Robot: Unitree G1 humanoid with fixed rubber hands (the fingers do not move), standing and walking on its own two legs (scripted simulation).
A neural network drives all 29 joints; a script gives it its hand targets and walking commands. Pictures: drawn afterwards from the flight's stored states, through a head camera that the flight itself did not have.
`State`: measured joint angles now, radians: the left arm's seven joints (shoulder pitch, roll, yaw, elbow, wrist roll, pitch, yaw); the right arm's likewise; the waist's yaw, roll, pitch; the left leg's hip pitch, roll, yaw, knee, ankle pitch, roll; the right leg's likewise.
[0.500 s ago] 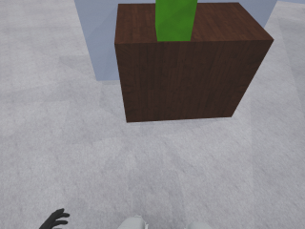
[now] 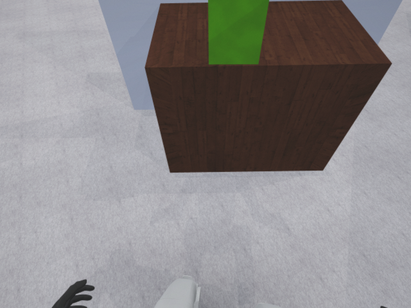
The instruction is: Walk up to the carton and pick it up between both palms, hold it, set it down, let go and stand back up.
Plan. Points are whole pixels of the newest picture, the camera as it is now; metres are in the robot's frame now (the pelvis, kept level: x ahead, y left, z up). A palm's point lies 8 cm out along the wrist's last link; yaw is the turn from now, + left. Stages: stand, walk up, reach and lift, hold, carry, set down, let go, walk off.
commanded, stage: walk up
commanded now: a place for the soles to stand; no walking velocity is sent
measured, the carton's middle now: (234, 17) +0.99 -0.02 +0.07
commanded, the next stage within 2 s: none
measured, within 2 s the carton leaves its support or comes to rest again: neither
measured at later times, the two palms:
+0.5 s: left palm (101, 263) +0.21 +0.26 -0.09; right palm out of the picture +0.18 -0.39 -0.08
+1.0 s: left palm (130, 230) +0.28 +0.22 -0.10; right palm out of the picture +0.28 -0.43 -0.09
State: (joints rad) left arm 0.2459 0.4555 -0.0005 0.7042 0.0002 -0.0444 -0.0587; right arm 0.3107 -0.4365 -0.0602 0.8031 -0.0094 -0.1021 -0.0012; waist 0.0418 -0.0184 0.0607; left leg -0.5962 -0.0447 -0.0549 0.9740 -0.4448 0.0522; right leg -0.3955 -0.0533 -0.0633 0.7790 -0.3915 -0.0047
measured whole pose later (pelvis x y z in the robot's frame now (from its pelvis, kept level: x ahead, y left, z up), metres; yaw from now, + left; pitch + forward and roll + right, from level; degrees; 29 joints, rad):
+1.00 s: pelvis +0.20 -0.10 -0.01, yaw +3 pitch -1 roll +1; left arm 0.26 0.46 0.00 0.70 0.00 0.00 -0.03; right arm 0.30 -0.43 -0.06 0.81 -0.01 -0.08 -0.03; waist 0.00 -0.04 0.08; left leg -0.49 0.00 -0.04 0.89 -0.44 0.04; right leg -0.42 -0.05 -0.02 0.86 -0.42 0.00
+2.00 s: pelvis +0.25 -0.06 -0.01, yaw +5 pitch +1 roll -1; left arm 0.35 0.48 0.00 0.70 0.00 -0.07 -0.02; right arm 0.24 -0.43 -0.06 0.82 -0.01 -0.07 0.04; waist 0.06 -0.03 0.02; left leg -0.58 -0.01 -0.04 0.82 -0.39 0.02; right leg -0.31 -0.09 -0.05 0.79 -0.49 0.00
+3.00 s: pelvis +0.48 -0.04 +0.01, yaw +6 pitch -2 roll +0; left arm 0.35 0.49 0.00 0.70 0.00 -0.06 -0.03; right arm 0.33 -0.42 -0.06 0.82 -0.01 -0.06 0.04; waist -0.03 -0.02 0.04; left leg -0.29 -0.03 -0.02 0.67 -0.34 0.05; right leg -0.43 -0.05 0.01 0.79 -0.41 0.00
